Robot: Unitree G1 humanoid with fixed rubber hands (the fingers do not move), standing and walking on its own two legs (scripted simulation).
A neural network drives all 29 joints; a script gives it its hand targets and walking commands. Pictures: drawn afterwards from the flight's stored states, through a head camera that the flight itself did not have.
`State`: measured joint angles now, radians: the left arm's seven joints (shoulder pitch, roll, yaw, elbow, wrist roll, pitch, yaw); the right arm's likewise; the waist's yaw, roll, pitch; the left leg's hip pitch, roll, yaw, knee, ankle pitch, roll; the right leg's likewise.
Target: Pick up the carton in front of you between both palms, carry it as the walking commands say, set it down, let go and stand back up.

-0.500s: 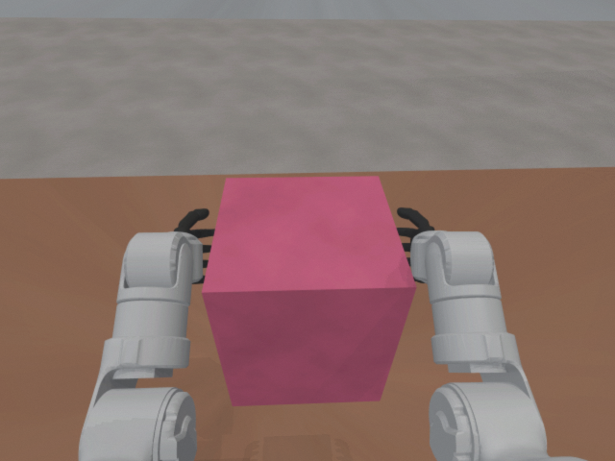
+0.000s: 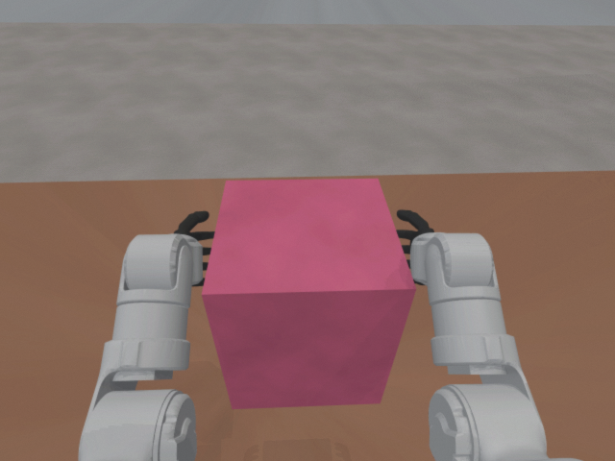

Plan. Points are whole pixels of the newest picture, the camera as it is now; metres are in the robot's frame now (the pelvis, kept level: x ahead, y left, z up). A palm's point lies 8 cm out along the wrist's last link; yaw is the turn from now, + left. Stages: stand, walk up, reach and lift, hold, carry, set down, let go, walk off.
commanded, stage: carry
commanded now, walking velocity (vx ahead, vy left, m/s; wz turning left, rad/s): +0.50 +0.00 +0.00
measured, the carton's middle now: (304, 294) +0.34 +0.00 +0.06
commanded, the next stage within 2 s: none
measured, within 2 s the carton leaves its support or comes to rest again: neither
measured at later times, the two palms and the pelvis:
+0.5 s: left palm (194, 199) +0.51 +0.18 +0.10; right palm (375, 187) +0.53 -0.12 +0.11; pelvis +0.16 +0.01 -0.02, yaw +0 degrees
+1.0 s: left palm (222, 126) +0.80 +0.17 +0.08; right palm (356, 130) +0.79 -0.13 +0.08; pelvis +0.43 +0.04 -0.04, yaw +1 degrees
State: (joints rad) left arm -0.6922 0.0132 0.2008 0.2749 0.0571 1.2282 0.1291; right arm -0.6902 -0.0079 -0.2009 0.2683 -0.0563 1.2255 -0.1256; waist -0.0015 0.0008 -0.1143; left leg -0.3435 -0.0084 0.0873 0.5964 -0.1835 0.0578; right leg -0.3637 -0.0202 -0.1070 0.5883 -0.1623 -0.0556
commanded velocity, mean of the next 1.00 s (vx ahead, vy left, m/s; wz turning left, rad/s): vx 0.50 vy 0.00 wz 0.00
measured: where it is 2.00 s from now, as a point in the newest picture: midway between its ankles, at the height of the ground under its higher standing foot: (291, 299)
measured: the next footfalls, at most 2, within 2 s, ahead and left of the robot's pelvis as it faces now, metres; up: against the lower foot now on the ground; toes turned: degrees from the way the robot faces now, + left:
left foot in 0.54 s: +0.32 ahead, +0.10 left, -0.03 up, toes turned +4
right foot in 1.06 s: +0.64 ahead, -0.02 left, -0.07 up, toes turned -2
